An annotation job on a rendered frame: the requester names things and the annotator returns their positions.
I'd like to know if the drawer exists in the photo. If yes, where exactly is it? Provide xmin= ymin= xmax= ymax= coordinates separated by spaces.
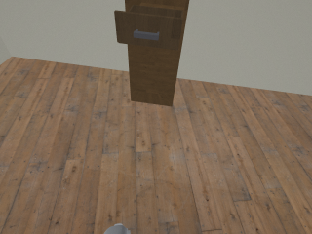
xmin=114 ymin=5 xmax=183 ymax=51

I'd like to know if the handle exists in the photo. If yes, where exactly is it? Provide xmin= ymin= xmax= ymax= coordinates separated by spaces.
xmin=133 ymin=29 xmax=160 ymax=41

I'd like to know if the cabinet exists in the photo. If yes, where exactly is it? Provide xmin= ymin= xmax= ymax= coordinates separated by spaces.
xmin=125 ymin=0 xmax=190 ymax=107

